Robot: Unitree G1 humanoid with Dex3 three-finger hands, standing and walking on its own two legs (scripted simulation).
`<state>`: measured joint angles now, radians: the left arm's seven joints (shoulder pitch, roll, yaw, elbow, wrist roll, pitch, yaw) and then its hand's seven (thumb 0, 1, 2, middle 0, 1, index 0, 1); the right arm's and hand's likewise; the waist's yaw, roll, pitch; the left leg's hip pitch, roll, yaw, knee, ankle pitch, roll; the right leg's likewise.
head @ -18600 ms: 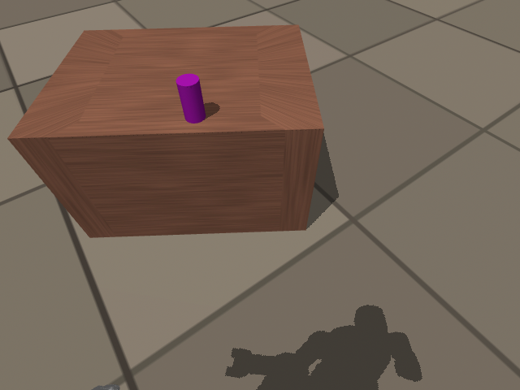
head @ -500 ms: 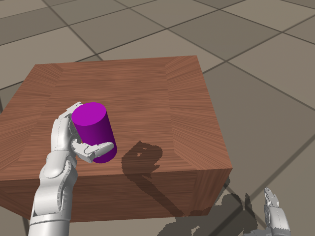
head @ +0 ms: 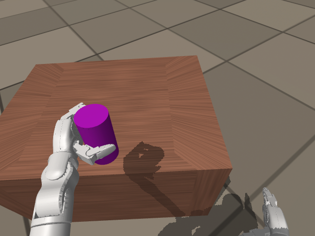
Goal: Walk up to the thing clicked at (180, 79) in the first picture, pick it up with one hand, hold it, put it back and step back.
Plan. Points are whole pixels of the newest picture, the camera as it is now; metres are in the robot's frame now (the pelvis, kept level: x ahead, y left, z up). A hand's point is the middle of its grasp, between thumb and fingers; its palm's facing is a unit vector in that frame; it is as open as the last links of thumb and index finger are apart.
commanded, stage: hold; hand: left
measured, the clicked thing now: (99, 136) +0.30 +0.16 +0.12
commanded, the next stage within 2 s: crouch in 0.68 s
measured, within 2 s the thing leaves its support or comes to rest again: neither
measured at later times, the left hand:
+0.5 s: hand (93, 133) +0.30 +0.17 +0.13, palm faces +0.13 -0.99 -0.02, open 10.5 cm
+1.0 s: hand (96, 133) +0.32 +0.17 +0.11, palm faces +0.12 -0.99 +0.01, open 10.5 cm
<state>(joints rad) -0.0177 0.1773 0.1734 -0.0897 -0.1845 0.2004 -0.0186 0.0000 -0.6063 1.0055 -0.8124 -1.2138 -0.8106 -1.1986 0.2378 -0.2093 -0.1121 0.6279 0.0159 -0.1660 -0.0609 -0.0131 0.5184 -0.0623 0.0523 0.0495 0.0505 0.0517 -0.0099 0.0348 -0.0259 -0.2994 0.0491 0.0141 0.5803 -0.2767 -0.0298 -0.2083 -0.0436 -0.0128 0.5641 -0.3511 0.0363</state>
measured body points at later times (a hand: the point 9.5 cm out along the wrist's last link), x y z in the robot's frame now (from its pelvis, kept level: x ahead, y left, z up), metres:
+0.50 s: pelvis +0.00 +0.00 +0.00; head -0.01 -0.01 +0.45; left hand +0.29 +0.22 +0.13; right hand +0.16 -0.26 -0.08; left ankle +0.02 +0.14 -0.73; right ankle -0.03 -0.14 -0.73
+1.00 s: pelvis -0.01 +0.00 +0.00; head -0.01 -0.01 +0.45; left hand +0.30 +0.22 +0.11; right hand +0.15 -0.26 -0.08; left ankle +0.02 +0.14 -0.73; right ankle -0.03 -0.14 -0.73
